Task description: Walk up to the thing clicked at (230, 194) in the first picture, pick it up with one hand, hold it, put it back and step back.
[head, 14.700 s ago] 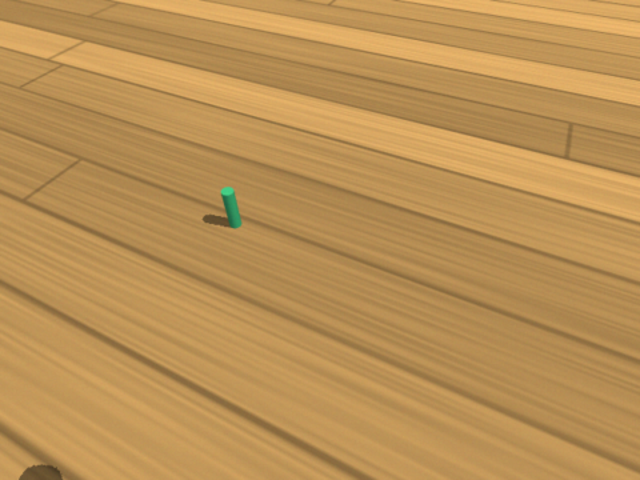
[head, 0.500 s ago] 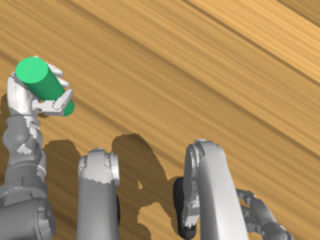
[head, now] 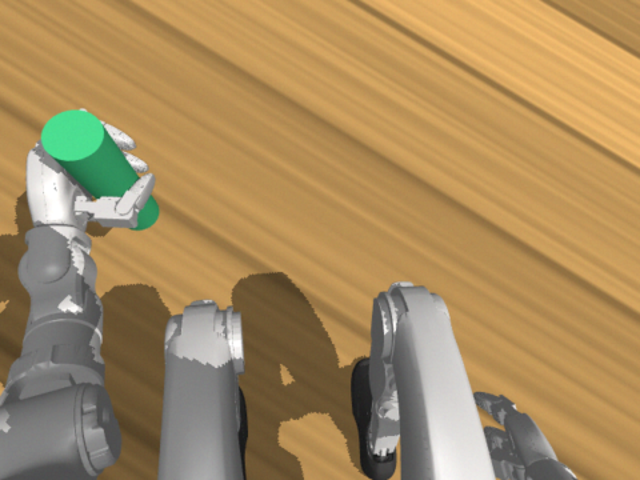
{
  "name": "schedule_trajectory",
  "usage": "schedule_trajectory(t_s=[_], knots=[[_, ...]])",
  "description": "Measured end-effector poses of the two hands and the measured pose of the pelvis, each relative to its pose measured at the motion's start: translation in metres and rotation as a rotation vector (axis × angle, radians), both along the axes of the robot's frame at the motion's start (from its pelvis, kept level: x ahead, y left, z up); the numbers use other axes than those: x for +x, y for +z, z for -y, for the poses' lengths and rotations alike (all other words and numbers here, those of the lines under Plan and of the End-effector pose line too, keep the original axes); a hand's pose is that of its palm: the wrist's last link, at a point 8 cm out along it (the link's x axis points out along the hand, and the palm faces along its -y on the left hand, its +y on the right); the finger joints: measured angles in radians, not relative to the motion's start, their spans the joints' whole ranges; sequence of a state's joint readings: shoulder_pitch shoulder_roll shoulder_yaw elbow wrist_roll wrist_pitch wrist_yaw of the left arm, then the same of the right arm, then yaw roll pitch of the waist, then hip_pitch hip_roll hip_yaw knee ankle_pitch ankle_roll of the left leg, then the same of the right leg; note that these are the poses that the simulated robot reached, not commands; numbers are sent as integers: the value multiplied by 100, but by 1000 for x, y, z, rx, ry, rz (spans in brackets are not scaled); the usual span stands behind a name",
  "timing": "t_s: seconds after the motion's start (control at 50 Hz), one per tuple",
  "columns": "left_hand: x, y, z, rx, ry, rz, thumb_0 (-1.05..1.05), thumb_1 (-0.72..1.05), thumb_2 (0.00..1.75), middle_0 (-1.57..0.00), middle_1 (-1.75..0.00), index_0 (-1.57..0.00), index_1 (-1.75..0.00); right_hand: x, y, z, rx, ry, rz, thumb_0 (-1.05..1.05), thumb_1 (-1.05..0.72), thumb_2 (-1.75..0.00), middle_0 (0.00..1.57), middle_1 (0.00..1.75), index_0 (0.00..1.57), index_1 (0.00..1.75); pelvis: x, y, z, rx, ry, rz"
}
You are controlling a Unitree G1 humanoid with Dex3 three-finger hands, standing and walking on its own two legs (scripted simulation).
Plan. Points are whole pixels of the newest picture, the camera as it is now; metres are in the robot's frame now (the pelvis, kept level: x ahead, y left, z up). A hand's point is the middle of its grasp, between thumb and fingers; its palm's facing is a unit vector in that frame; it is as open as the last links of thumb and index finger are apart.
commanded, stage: lift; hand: left
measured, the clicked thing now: (113, 181) +0.46 +0.23 -0.04
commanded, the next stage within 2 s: none
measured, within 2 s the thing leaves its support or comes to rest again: neither
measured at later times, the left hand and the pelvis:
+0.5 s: hand (86, 163) +0.43 +0.21 +0.05, palm faces +0.06 -1.00 -0.04, open 7.3 cm; pelvis +0.01 +0.00 +0.06, yaw +1 degrees
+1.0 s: hand out of the picture +0.41 +0.20 +0.23, palm faces +0.09 -0.99 -0.05, open 7.3 cm; pelvis +0.04 +0.00 +0.21, yaw +2 degrees
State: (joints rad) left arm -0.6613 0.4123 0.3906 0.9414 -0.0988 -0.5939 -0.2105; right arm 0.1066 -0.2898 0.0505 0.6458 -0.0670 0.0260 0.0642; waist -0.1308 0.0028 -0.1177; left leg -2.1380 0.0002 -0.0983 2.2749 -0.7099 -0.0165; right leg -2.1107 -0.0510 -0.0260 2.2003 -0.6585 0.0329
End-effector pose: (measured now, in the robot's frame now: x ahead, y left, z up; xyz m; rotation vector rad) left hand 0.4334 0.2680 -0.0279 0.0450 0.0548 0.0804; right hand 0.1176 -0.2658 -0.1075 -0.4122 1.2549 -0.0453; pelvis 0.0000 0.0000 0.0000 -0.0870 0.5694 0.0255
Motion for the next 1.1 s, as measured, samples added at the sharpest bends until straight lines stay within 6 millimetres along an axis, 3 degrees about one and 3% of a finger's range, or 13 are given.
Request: schedule_trajectory(t_s=[0.22,0.48,0.76,0.98,1.1], knots=[[-6,19,1,-5,-22,6,-1,-13,118,-85,-116,-89,-120,-1,10,0,8,-31,18,0,-92,-90,20,30,20,30,1,12,0,9,4,-4],[-23,79,2,-1,-25,10,-1,-13,118,-85,-116,-89,-120,23,50,-4,37,-56,108,0,-91,-90,20,30,20,30,5,55,2,19,7,-13],[-40,173,9,7,-6,10,-1,-12,119,-85,-117,-88,-121,62,124,-16,67,-74,222,0,-90,-90,20,30,20,30,17,127,0,24,11,25],[-53,256,12,-2,15,-16,-1,-12,119,-85,-117,-89,-121,81,203,-29,84,-101,292,1,-89,-90,20,30,20,30,36,200,-4,26,18,100],[-52,291,9,-7,26,-16,-1,-12,119,-85,-117,-89,-121,87,243,-31,76,-96,324,1,-89,-89,20,30,20,30,46,233,-6,28,23,150]])
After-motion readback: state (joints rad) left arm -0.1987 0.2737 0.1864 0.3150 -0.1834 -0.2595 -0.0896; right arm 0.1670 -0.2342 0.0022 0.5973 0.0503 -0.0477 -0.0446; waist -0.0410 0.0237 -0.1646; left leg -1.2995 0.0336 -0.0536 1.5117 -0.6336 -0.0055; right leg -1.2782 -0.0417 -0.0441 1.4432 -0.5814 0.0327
